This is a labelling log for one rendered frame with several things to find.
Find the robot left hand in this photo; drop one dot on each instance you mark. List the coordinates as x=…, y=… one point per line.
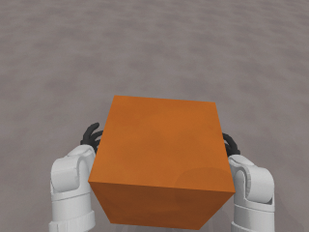
x=89, y=138

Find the left robot forearm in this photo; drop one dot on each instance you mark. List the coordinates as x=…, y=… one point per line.
x=70, y=191

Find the robot right hand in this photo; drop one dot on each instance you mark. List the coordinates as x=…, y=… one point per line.
x=231, y=147

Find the right robot forearm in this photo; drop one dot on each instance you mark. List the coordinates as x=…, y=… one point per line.
x=254, y=196

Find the carton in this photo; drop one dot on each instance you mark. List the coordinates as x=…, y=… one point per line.
x=161, y=163

